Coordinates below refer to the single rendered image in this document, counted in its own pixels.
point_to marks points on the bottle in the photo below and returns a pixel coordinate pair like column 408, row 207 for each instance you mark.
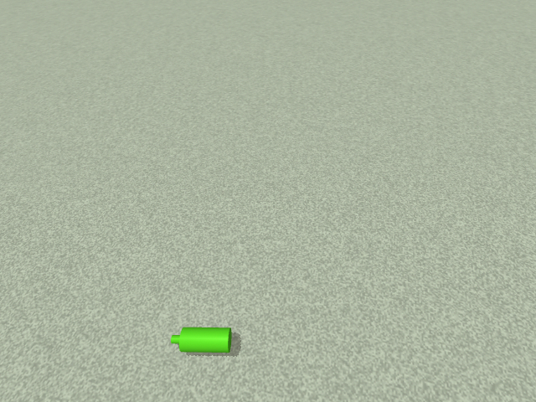
column 204, row 339

